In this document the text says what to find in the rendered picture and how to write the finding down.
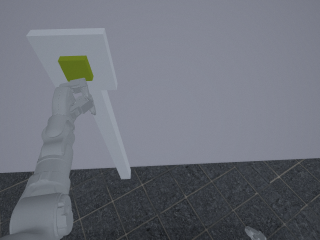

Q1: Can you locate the right robot hand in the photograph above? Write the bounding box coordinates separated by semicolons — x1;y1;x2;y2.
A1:
245;226;267;240

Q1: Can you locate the panel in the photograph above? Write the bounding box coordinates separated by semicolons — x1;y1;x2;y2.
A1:
26;28;131;180

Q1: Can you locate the robot left forearm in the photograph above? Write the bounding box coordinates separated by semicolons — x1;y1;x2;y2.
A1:
9;114;75;235

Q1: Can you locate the left robot hand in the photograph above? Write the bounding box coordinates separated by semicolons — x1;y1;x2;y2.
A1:
52;78;96;123

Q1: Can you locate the button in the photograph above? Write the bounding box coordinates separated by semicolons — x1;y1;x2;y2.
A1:
58;55;94;82

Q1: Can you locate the left robot upper arm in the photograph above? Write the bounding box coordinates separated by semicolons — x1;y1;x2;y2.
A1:
0;192;74;240

